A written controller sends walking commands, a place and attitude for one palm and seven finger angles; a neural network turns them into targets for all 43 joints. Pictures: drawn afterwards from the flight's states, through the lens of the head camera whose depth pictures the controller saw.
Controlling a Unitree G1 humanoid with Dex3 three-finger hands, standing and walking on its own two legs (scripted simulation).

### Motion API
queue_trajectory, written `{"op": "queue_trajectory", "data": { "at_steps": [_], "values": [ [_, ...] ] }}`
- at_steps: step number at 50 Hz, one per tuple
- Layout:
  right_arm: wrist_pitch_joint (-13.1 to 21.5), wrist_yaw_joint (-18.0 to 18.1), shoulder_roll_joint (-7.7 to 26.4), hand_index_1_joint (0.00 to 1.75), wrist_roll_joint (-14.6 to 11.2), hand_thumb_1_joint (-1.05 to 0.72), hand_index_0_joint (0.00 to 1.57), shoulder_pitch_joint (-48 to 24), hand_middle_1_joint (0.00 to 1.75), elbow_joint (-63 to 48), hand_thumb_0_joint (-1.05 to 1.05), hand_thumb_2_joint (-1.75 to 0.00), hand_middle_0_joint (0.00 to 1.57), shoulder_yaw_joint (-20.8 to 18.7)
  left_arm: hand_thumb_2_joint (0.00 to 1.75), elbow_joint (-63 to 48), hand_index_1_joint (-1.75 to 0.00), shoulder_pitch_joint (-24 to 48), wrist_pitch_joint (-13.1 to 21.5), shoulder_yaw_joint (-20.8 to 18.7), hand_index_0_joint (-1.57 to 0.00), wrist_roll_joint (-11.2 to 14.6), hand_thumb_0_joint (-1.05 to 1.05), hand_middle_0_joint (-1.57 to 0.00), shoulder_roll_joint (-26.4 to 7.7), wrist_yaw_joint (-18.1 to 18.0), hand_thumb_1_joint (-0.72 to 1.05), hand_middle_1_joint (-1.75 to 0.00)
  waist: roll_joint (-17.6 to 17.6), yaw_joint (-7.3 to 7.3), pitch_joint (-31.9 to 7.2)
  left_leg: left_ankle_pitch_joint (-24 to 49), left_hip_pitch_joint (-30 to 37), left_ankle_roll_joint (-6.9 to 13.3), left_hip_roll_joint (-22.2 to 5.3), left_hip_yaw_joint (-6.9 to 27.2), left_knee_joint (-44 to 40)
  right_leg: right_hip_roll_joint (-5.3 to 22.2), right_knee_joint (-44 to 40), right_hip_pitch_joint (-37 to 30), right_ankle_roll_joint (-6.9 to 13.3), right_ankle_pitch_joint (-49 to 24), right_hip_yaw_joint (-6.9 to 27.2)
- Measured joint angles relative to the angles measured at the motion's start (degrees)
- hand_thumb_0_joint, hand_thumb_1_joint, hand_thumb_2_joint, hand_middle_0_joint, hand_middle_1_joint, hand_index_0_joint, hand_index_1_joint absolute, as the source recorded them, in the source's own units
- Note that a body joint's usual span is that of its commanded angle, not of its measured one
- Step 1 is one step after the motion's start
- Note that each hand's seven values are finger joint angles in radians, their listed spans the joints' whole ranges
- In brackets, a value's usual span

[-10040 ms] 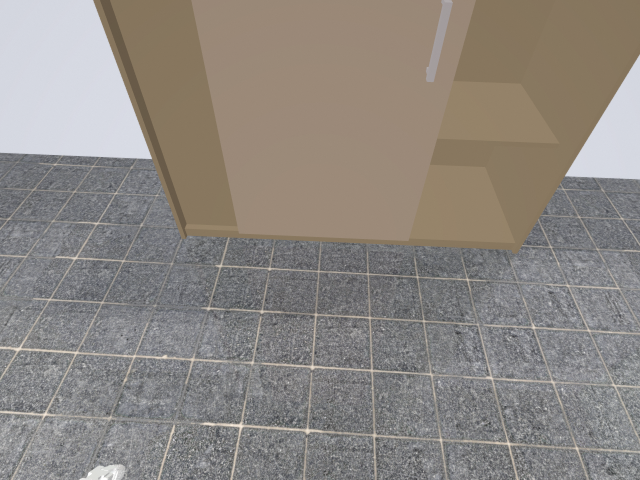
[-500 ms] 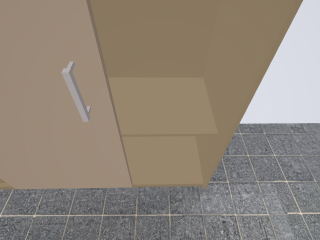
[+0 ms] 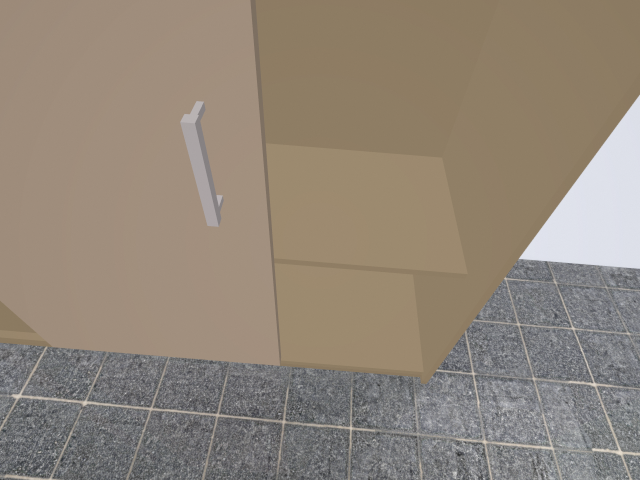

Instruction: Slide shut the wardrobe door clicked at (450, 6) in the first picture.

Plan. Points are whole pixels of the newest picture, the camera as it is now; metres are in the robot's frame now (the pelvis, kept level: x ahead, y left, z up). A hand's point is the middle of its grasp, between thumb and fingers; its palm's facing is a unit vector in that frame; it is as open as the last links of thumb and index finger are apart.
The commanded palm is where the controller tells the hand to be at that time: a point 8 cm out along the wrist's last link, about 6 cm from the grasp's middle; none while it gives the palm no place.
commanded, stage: shuffle to correct the standing spot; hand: left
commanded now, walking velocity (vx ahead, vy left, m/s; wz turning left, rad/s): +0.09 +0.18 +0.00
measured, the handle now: (207, 168) +0.50 +0.22 +0.09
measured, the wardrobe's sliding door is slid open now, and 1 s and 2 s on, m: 0.45 0.45 0.45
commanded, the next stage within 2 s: come to a stop and stand still in 0.06 s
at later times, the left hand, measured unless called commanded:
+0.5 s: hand out of the picture +0.03 +0.20 -0.17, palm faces +0.06 -0.98 -0.19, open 7.3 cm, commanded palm none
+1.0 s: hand out of the picture +0.00 +0.20 -0.17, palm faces +0.00 -0.99 -0.16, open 7.4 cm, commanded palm none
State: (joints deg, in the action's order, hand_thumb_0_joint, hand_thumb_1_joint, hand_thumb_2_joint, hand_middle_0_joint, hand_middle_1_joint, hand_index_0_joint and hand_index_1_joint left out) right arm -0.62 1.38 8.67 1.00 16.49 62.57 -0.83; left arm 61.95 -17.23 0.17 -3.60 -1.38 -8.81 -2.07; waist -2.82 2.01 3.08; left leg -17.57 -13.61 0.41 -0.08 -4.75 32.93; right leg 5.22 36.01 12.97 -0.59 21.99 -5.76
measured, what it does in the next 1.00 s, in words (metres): steps on the spot: right foot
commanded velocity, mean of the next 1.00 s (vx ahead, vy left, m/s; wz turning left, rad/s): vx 0.01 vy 0.02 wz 0.00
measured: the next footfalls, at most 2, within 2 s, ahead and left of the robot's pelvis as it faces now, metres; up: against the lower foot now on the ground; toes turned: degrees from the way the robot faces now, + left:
right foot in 0.26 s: +0.05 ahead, -0.08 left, +0.00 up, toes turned -5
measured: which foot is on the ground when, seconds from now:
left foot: down 0.00-1.00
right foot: down 0.00-0.00, up 0.02-0.24, down 0.26-1.00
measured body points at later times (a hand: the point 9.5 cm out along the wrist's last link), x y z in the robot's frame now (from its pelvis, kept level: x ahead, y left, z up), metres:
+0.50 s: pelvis +0.02 +0.03 +0.01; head +0.03 +0.03 +0.46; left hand +0.03 +0.25 -0.15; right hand +0.04 -0.19 -0.15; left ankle +0.01 +0.14 -0.73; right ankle +0.01 -0.07 -0.73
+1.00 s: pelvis +0.02 +0.04 +0.01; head +0.04 +0.04 +0.46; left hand +0.00 +0.25 -0.15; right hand +0.00 -0.16 -0.15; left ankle +0.01 +0.14 -0.73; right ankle +0.01 -0.07 -0.73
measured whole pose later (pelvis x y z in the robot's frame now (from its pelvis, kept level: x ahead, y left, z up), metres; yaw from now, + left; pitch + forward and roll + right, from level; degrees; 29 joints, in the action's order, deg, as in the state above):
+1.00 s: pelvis +0.02 +0.04 +0.01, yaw -1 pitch -1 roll -1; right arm 0.6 1.1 6.9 1.0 18.2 63.2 1.1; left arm 65.2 -18.2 2.1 0.9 -0.9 -6.3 -2.6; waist 0.7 0.1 2.4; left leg -16.3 -11.7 1.5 -1.2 -5.7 28.6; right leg 1.2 26.8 11.7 0.1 14.4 -4.4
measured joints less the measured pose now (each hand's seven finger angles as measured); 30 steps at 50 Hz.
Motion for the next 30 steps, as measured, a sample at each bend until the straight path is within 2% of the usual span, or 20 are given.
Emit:
{"op": "queue_trajectory", "data": {
  "at_steps": [1, 3, 5, 7, 10, 13, 15, 18, 20, 22, 25, 30],
  "values": [
    [0.2, -0.1, 0.1, 0.30, 0.2, -0.91, 0.20, -0.2, 0.30, -0.5, 0.01, -0.90, 0.20, -0.1, 0.89, 0.0, -0.29, -0.2, -0.6, -0.2, -0.20, 0.0, 0.01, -0.20, -0.4, 0.0, 0.90, -0.30, -0.6, 0.17, -0.1, -0.2, 0.0, 0.6, 0.5, -0.5, 0.3, 0.4, 1.8, 0.8, 0.6, 1.7, 0.6],
    [0.7, 0.0, 0.2, 0.30, 0.4, -0.91, 0.20, -0.4, 0.30, -1.8, 0.01, -0.90, 0.20, -0.2, 0.90, 0.2, -0.29, -0.2, -1.9, -0.4, -0.20, -0.2, 0.01, -0.20, -0.9, 0.0, 0.90, -0.30, -0.9, 0.04, -0.5, -1.4, 0.0, 1.7, 1.0, -1.4, 0.2, -0.2, 10.8, 4.5, 1.8, 7.4, 2.2],
    [1.0, 0.2, 0.2, 0.30, 0.5, -0.91, 0.20, -0.5, 0.30, -2.8, 0.01, -0.90, 0.20, -0.1, 0.90, 0.1, -0.29, 0.4, -2.3, -0.3, -0.20, -0.2, 0.01, -0.20, -1.3, 0.2, 0.90, -0.30, -0.7, -0.32, -0.7, -1.1, 0.4, 2.4, 1.5, -1.9, -1.1, -0.9, 19.0, 8.3, 2.7, 8.1, 2.8],
    [1.0, 0.1, 0.2, 0.30, 0.7, -0.91, 0.20, -0.6, 0.30, -3.3, 0.01, -0.90, 0.20, 0.1, 0.90, -0.5, -0.29, 1.2, -2.3, -0.1, -0.20, -0.2, 0.01, -0.20, -1.3, 0.4, 0.91, -0.30, -0.1, -0.49, -0.7, -0.2, 0.9, 2.6, 1.9, -2.0, -2.8, -1.2, 20.6, 10.1, 2.7, 7.4, 2.3],
    [0.7, 0.0, 0.4, 0.30, 0.8, -0.91, 0.20, -0.5, 0.30, -3.8, 0.01, -0.90, 0.20, 0.5, 0.90, -1.8, -0.29, 2.2, -1.6, 0.6, -0.20, -0.1, 0.01, -0.19, -0.6, 0.5, 0.91, -0.30, 1.6, -0.63, -0.8, 0.3, 1.3, 2.9, 2.3, -1.7, -3.8, -1.9, 12.8, 8.8, 2.5, 5.7, 1.2],
    [0.5, 0.0, 0.5, 0.30, 0.5, -0.92, 0.20, 0.0, 0.30, -3.6, 0.01, -0.90, 0.20, 0.6, 0.90, -2.9, -0.29, 2.4, 0.2, 1.2, -0.20, -0.2, 0.01, -0.19, 0.1, 0.3, 0.91, -0.30, 2.3, -0.31, -0.9, -1.4, 0.7, 2.6, 3.1, -1.9, -1.2, -2.1, 0.1, 4.6, 2.4, -4.7, 1.4],
    [0.1, -0.1, 0.9, 0.30, 0.1, -0.92, 0.20, -0.3, 0.30, -2.8, 0.01, -0.90, 0.20, 0.4, 0.90, -2.4, -0.29, 2.5, 1.0, 1.6, -0.20, -0.2, 0.01, -0.19, 0.9, -0.1, 0.91, -0.30, 4.0, -0.86, -0.9, -4.5, 0.2, 1.6, 2.4, -0.8, 1.5, -2.6, 0.7, 3.9, 2.7, -4.2, 0.4],
    [-0.6, 0.0, 0.7, 0.30, 0.1, -0.93, 0.20, -0.9, 0.30, -1.5, 0.02, -0.90, 0.20, 0.2, 0.90, -1.8, -0.29, 2.3, 1.6, 1.9, -0.20, -0.1, 0.01, -0.20, 0.8, -0.2, 0.92, -0.30, 4.1, -1.19, -1.2, -8.6, -1.3, 0.4, 1.3, 0.6, 5.5, -2.8, -1.1, 2.3, 2.9, -2.8, -0.6],
    [-0.2, 0.0, 0.5, 0.30, -0.1, -0.94, 0.20, -1.4, 0.30, -1.0, 0.02, -0.90, 0.20, 0.2, 0.90, -1.4, -0.29, 2.0, 1.6, 2.0, -0.20, 0.0, 0.01, -0.20, 0.5, -0.2, 0.92, -0.30, 3.3, -1.02, -0.9, -5.4, -0.2, -0.1, 0.4, 0.9, 1.6, -2.9, -2.4, 1.4, 2.8, -3.3, -0.4],
    [0.7, 0.0, 0.5, 0.30, 0.0, -0.94, 0.20, -1.5, 0.30, -0.6, 0.02, -0.90, 0.20, 0.4, 0.90, -0.7, -0.29, 1.7, 1.2, 2.1, -0.20, 0.4, 0.01, -0.20, 0.4, 0.0, 0.92, -0.30, 2.9, -1.00, -0.6, 2.9, 1.5, -0.3, -0.5, 0.7, -3.2, -3.1, -2.4, 0.9, 2.3, -3.4, -0.1],
    [1.1, 0.2, 0.0, 0.30, 0.1, -0.93, 0.20, -1.5, 0.30, 0.2, 0.02, -0.90, 0.20, 0.7, 0.90, 0.6, -0.29, 1.6, 0.1, 2.2, -0.20, 0.5, 0.01, -0.20, 0.4, 0.2, 0.92, -0.30, 1.7, -0.43, -0.7, 1.8, 3.0, 0.3, -0.4, -0.6, -4.2, -3.1, -4.3, -0.5, 1.4, -4.3, 1.0],
    [1.6, 0.5, -0.5, 0.30, -0.1, -0.93, 0.20, -1.0, 0.30, 1.1, 0.01, -0.90, 0.20, 1.3, 0.90, 2.1, -0.29, 1.2, -0.1, 2.9, -0.20, 0.5, 0.01, -0.20, 0.7, 0.4, 0.91, -0.30, 1.1, -0.49, -0.9, 2.5, 4.4, 0.8, -0.3, -1.1, -7.4, -3.3, -8.3, -2.0, 1.2, -6.6, 1.5]
  ]
}}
